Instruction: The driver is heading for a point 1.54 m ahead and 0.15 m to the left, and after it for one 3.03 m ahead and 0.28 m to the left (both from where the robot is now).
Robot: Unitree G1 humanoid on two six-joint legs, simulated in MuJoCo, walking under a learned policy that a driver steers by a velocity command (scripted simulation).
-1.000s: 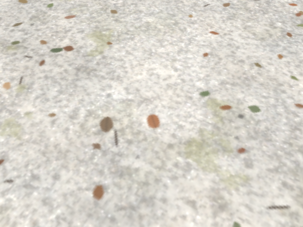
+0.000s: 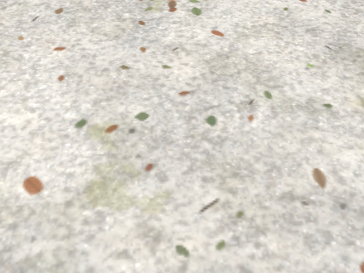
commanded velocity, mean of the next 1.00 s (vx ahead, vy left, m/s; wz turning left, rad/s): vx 0.31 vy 0.00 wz -0.07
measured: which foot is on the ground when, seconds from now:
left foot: down 0.00-0.24, up 0.26-0.56, down 0.58-1.00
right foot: up 0.00-0.20, down 0.22-0.58, up 0.60-1.00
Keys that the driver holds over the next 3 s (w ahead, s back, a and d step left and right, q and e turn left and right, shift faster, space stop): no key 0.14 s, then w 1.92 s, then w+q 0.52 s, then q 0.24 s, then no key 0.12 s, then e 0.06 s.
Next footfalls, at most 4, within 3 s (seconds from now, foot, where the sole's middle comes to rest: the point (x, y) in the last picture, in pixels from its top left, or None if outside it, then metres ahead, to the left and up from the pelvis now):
0.22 right None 0.01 -0.14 -0.77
0.58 left None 0.20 0.12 -0.77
1.12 right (208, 252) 0.54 -0.11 -0.77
1.62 left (146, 183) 0.83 0.14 -0.77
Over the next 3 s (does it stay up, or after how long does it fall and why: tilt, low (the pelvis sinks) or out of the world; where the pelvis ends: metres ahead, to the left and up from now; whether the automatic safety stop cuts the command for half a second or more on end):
stays up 1.32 0.09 0.00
